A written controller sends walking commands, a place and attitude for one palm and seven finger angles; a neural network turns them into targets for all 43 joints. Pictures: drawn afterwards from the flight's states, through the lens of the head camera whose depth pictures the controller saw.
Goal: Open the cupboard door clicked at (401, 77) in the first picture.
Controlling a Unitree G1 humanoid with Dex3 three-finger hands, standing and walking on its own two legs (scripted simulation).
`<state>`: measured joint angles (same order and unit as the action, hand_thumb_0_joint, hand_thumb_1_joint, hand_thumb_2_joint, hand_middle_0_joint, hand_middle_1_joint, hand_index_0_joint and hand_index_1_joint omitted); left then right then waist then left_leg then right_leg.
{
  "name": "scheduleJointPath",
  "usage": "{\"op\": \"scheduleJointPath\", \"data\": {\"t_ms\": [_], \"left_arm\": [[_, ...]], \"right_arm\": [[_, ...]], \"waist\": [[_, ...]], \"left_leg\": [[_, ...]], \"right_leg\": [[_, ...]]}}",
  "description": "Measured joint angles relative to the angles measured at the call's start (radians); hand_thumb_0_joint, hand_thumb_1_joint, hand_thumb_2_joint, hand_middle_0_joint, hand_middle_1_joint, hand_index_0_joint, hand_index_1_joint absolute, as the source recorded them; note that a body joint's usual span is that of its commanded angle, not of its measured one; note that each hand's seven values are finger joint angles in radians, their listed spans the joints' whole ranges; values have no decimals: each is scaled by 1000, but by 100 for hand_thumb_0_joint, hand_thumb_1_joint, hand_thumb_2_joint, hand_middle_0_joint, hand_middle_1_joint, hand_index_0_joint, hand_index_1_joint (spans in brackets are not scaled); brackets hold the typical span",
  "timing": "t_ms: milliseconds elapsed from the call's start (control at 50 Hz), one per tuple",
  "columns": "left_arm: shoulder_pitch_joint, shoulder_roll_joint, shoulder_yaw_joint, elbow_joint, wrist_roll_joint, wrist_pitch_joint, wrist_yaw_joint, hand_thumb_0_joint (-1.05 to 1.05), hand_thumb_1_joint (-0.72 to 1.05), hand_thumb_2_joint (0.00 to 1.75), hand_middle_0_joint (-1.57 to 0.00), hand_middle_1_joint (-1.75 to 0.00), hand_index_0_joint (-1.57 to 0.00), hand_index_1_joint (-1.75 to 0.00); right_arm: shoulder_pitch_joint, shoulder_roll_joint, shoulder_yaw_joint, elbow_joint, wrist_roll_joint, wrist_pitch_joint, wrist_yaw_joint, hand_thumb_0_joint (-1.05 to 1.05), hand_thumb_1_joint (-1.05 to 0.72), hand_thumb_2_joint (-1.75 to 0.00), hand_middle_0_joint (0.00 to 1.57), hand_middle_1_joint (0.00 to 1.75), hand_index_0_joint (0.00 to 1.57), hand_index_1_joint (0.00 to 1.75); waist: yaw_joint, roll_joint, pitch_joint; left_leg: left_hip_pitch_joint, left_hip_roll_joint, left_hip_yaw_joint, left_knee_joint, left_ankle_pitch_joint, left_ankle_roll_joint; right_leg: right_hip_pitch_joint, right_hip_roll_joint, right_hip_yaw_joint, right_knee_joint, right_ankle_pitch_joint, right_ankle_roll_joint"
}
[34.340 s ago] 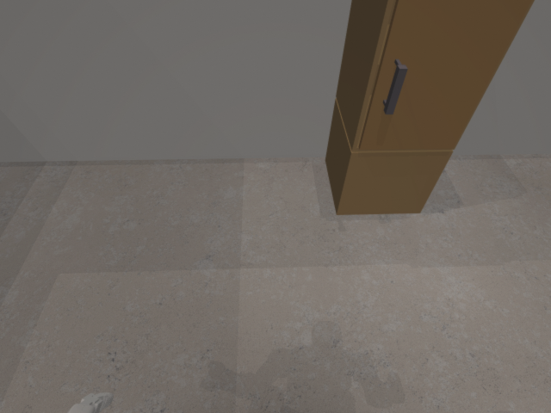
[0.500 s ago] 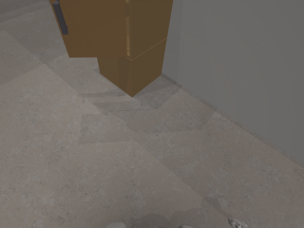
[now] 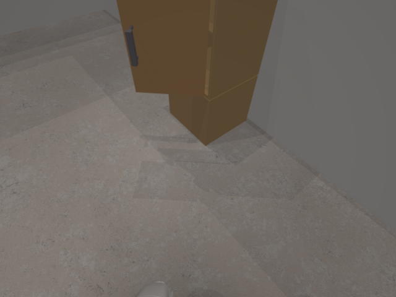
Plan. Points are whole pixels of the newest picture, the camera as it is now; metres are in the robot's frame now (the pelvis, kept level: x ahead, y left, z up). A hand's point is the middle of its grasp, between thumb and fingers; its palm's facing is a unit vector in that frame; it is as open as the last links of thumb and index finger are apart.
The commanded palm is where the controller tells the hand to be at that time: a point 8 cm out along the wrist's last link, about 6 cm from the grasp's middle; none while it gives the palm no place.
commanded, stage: take the last steps up to it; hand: left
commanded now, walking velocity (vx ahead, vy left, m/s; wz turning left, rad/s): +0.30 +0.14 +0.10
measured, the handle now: (133, 46) +1.06 +0.37 -0.08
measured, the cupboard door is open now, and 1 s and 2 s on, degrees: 48 48 48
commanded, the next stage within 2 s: come to a stop and stand still in 1.20 s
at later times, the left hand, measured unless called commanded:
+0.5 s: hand (101, 247) +0.24 +0.26 -0.16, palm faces -0.01 -0.99 -0.17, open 7.4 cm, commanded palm none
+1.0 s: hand (107, 221) +0.32 +0.28 -0.18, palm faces +0.09 -0.98 -0.19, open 7.2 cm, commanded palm none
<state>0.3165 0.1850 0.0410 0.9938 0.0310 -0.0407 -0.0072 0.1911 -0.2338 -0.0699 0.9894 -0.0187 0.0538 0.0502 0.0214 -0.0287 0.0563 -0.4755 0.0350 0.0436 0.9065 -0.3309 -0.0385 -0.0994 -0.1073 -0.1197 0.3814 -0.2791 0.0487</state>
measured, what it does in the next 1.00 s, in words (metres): walks ahead: left foot, then right foot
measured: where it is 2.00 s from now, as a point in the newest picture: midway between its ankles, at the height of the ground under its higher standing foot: (181, 249)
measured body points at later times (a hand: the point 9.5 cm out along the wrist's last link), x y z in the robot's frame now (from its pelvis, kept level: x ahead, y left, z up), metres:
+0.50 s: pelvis +0.14 +0.08 +0.00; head +0.15 +0.09 +0.45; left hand +0.24 +0.31 -0.15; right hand +0.09 -0.14 -0.15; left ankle +0.09 +0.14 -0.74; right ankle +0.23 -0.05 -0.69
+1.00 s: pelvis +0.32 +0.08 -0.01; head +0.34 +0.10 +0.44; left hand +0.31 +0.33 -0.17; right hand +0.38 -0.16 -0.15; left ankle +0.39 +0.21 -0.73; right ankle +0.27 -0.04 -0.74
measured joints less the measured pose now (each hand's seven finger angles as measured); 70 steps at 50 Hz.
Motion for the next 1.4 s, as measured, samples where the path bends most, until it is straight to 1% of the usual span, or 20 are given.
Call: {"op": "scheduleJointPath", "data": {"t_ms": [120, 140, 180, 220, 280, 440, 620, 660, 700, 760, 800, 900, 1020, 1060, 1100, 1140, 1180, 1300, 1380, 1400], "left_arm": [[62, 15, 11, 54, 1, 10, -6, 1, 90, 90, -21, -30, -21, -30], [66, 19, 14, 62, -3, 20, -8, 1, 90, 90, -21, -30, -21, -30], [52, 33, 16, 80, -5, 48, -4, 1, 90, 90, -20, -30, -20, -30], [27, 42, 18, 89, -5, 60, -3, 1, 91, 90, -20, -30, -20, -30], [-23, 46, 19, 74, -2, 57, -8, 1, 91, 90, -20, -30, -20, -30], [-148, 19, 12, 8, -1, 48, -14, 1, 91, 90, -20, -30, -20, -30], [-253, -8, -3, -34, -2, 46, -18, 1, 91, 90, -20, -30, -20, -30], [-263, -12, -6, -45, -3, 33, -20, 1, 91, 90, -20, -30, -20, -30], [-267, -17, -5, -53, -3, 3, -15, 1, 91, 90, -20, -30, -20, -30], [-232, -33, -8, -51, -13, -15, -3, 0, 91, 90, -20, -30, -20, -30], [-190, -41, -5, -33, -13, -14, 5, 0, 91, 90, -20, -30, -20, -30], [-106, 0, 36, 11, -12, -26, 16, -3, 96, 90, -21, -30, -21, -30], [1, 25, 29, 83, -7, -4, -2, -1, 94, 90, -20, -30, -20, -30], [31, 27, 27, 97, -10, 15, -5, -1, 93, 90, -20, -30, -20, -30], [32, 32, 23, 109, -9, 35, -4, 0, 92, 90, -20, -30, -20, -30], [17, 32, 20, 110, -6, 44, -6, 0, 92, 90, -20, -30, -20, -30], [-6, 26, 17, 97, -4, 44, -10, 1, 92, 90, -20, -30, -20, -30], [-78, -10, 0, 45, -2, 35, -11, 1, 92, 90, -20, -30, -20, -30], [-112, 4, -3, 28, -3, 21, -4, 1, 93, 90, -20, -30, -20, -30], [-119, 6, -5, 33, -4, 14, 2, 1, 93, 90, -20, -30, -20, -30]], "right_arm": [[-28, 3, 18, -22, 1, -41, 2, 1, -90, -90, 20, 30, 20, 30], [-33, 5, 19, -30, -3, -59, -3, 1, -90, -90, 20, 30, 20, 30], [-39, 24, 27, -40, -7, -82, -21, 1, -90, -90, 20, 30, 20, 30], [-25, 46, 37, -41, -7, -93, -38, 1, -90, -90, 20, 30, 20, 30], [14, 75, 50, -19, -5, -105, -53, 1, -90, -90, 20, 30, 20, 30], [150, 82, 49, 78, 0, -113, -62, 0, -92, -90, 20, 30, 20, 30], [268, 103, 58, 157, -10, -111, -66, 1, -91, -90, 20, 30, 20, 30], [291, 108, 59, 171, -6, -109, -67, 1, -91, -90, 20, 30, 20, 30], [295, 116, 58, 187, 5, -99, -63, 1, -90, -90, 20, 30, 20, 30], [253, 111, 45, 185, 7, -70, -56, 1, -90, -90, 20, 30, 20, 30], [211, 103, 34, 165, 2, -61, -51, 1, -90, -90, 20, 30, 20, 30], [107, 93, 18, 90, -4, -68, -37, 1, -91, -90, 20, 30, 20, 30], [-1, 45, 10, 24, -6, -94, -27, 1, -92, -90, 20, 30, 20, 30], [-26, 35, 12, 3, -13, -112, -33, 1, -92, -90, 20, 30, 20, 30], [-39, 41, 20, -16, -16, -122, -43, 1, -91, -90, 20, 30, 20, 30], [-33, 50, 30, -25, -14, -125, -53, 1, -91, -90, 20, 30, 20, 30], [-17, 59, 40, -16, -12, -125, -59, 0, -91, -90, 20, 30, 20, 30], [44, 62, 42, 46, -8, -106, -65, 0, -93, -90, 20, 30, 20, 30], [90, 70, 46, 87, -3, -84, -64, 0, -93, -90, 20, 30, 20, 30], [96, 72, 48, 99, 1, -78, -64, 1, -92, -90, 20, 30, 20, 30]], "waist": [[27, -29, 6], [22, -29, 9], [21, -38, 19], [18, -40, 17], [12, -35, 13], [-20, -16, -9], [-83, 11, 10], [-90, 19, 16], [-89, 22, 29], [-82, 37, 39], [-75, 37, 30], [-42, 15, 0], [7, 7, -18], [10, 0, -21], [11, -16, -14], [9, -20, -11], [11, -18, -9], [-3, 12, -6], [-18, 0, -1], [-19, -5, -1]], "left_leg": [[123, -7, 53, -345, 42, 29], [117, -11, 55, -336, 102, 53], [114, -17, 70, -279, 78, 90], [148, -21, 81, -300, 52, 103], [226, -37, 92, -400, 76, 106], [398, -87, 105, -590, 98, 127], [494, -80, 111, -572, -13, 101], [490, -62, 109, -502, -73, 86], [407, -40, 91, -263, -143, 71], [217, -17, 30, 132, -163, 58], [119, 13, 16, 191, -107, 47], [10, 69, 16, -40, 3, 18], [95, 44, 52, -347, 94, 18], [104, 30, 65, -340, 145, 54], [112, 20, 86, -303, 107, 77], [143, 12, 97, -329, 89, 82], [183, 4, 102, -382, 100, 77], [280, -7, 107, -472, 93, 76], [301, -15, 112, -406, 18, 52], [300, -17, 116, -379, -8, 45]], "right_leg": [[15, -58, -18, 95, -95, 51], [-20, -65, -11, 199, -146, 37], [-133, -44, 47, 482, -235, -2], [-244, -16, 63, 690, -208, -28], [-356, -1, 49, 766, -114, -38], [-459, 6, 50, 570, 54, -33], [-358, 39, 31, 313, 42, -67], [-289, 62, 15, 224, 66, -87], [-253, 72, 8, 220, 74, -112], [-207, 88, -14, 217, 13, -103], [-165, 96, -18, 159, 22, -91], [-81, 96, -24, 45, 34, -83], [-18, 66, -7, 84, -55, -34], [-62, 49, 13, 233, -147, -40], [-163, 50, 49, 489, -215, -56], [-259, 50, 56, 666, -191, -61], [-322, 41, 49, 706, -148, -56], [-334, 26, 29, 437, -75, -43], [-236, 37, 32, 203, 83, -43], [-221, 37, 40, 187, 73, -51]]}}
